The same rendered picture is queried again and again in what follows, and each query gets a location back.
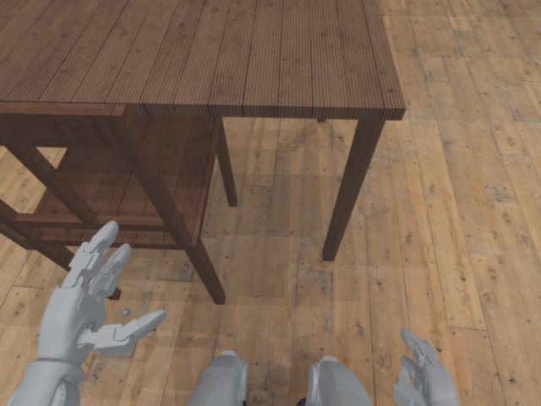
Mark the table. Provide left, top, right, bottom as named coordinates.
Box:
left=0, top=0, right=407, bottom=261

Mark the robot thigh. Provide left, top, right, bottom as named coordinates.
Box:
left=308, top=361, right=374, bottom=406
left=186, top=355, right=248, bottom=406

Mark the left robot forearm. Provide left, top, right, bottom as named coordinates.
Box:
left=4, top=359, right=85, bottom=406

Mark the chair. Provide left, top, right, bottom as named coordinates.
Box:
left=0, top=101, right=238, bottom=305

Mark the left robot hand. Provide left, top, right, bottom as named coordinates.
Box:
left=36, top=221, right=167, bottom=366

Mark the right robot hand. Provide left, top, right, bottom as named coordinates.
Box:
left=393, top=328, right=460, bottom=406

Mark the robot left thigh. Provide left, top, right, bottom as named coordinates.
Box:
left=186, top=355, right=248, bottom=406

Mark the robot right thigh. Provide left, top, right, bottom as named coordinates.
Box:
left=308, top=361, right=374, bottom=406

